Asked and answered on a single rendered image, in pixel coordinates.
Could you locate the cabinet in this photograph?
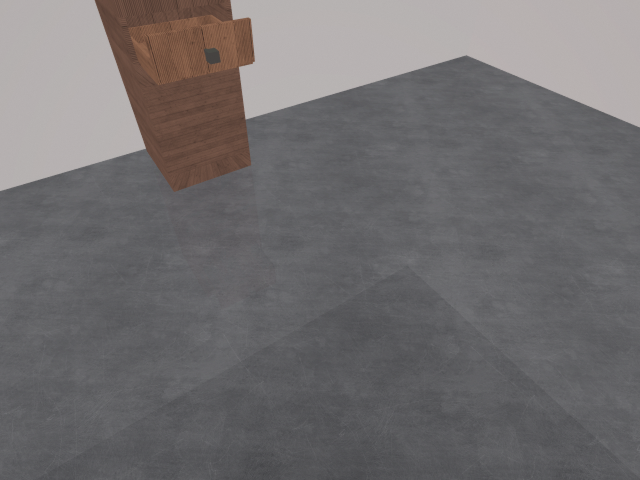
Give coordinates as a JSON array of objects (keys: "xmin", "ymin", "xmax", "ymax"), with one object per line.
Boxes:
[{"xmin": 95, "ymin": 0, "xmax": 251, "ymax": 192}]

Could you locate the drawer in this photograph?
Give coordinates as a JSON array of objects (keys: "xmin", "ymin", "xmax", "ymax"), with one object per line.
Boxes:
[{"xmin": 128, "ymin": 15, "xmax": 255, "ymax": 85}]

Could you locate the handle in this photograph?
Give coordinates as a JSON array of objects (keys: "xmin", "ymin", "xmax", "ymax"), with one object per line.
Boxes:
[{"xmin": 204, "ymin": 48, "xmax": 221, "ymax": 64}]

